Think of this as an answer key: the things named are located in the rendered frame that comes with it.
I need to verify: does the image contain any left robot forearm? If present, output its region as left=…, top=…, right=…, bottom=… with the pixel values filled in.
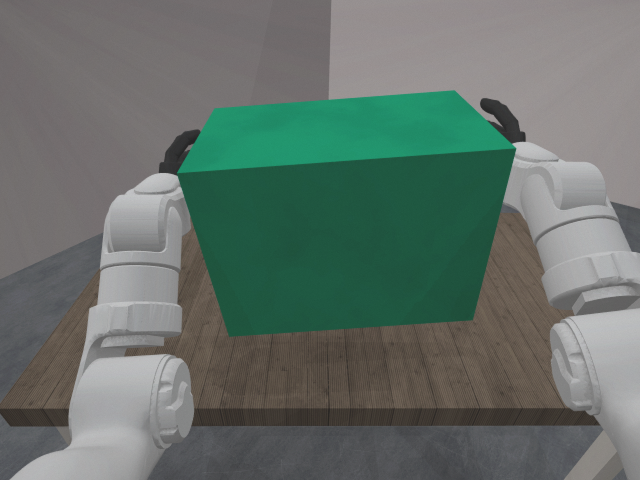
left=68, top=173, right=191, bottom=440

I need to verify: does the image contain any right robot upper arm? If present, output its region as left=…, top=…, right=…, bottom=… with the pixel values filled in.
left=550, top=308, right=640, bottom=480

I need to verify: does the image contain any right robot forearm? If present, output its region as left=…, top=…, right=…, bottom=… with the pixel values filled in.
left=502, top=142, right=640, bottom=316

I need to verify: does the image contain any table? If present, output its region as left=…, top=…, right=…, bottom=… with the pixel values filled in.
left=0, top=213, right=623, bottom=480

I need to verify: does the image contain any carton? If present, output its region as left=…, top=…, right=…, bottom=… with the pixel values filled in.
left=177, top=90, right=516, bottom=337

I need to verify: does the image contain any left robot upper arm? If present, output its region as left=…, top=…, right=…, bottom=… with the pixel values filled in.
left=10, top=354, right=194, bottom=480

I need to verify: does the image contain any robot left hand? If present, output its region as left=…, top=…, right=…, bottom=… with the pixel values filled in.
left=159, top=129, right=200, bottom=176

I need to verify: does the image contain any robot right hand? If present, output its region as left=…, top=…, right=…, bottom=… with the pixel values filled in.
left=480, top=98, right=526, bottom=144

